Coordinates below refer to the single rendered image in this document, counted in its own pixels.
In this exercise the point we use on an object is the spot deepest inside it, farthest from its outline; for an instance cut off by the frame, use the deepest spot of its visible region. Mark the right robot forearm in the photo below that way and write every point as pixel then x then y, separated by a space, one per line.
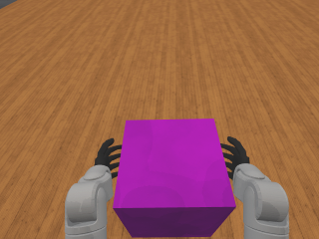
pixel 265 204

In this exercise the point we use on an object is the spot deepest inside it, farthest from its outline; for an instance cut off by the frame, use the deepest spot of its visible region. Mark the carton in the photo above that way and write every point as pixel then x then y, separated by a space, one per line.
pixel 172 179

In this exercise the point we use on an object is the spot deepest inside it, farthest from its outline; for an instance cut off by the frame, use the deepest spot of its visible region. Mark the robot right hand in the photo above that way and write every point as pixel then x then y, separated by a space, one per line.
pixel 239 155

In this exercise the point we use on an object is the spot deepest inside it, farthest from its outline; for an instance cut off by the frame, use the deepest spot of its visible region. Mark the left robot forearm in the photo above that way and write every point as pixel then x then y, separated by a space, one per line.
pixel 86 204

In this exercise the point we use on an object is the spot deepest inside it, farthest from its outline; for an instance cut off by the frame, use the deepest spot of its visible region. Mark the robot left hand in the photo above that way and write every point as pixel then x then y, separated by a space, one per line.
pixel 104 157

